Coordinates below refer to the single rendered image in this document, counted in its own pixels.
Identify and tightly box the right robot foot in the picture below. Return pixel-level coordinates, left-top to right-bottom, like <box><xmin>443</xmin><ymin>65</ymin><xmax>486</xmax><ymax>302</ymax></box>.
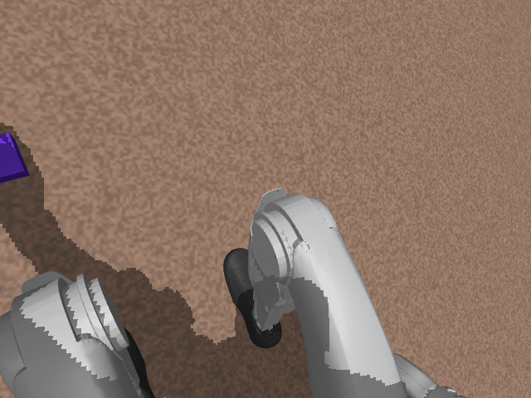
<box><xmin>223</xmin><ymin>248</ymin><xmax>282</xmax><ymax>348</ymax></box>

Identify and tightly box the right robot hand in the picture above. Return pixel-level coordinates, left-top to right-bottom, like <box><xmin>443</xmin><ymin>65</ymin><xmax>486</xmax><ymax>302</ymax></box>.
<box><xmin>393</xmin><ymin>353</ymin><xmax>439</xmax><ymax>398</ymax></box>

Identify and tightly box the left robot foot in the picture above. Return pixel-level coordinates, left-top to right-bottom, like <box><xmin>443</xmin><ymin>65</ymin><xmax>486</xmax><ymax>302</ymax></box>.
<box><xmin>124</xmin><ymin>327</ymin><xmax>155</xmax><ymax>398</ymax></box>

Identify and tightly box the small box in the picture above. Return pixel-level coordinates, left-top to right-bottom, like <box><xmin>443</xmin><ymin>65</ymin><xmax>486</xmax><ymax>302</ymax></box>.
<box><xmin>0</xmin><ymin>133</ymin><xmax>30</xmax><ymax>183</ymax></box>

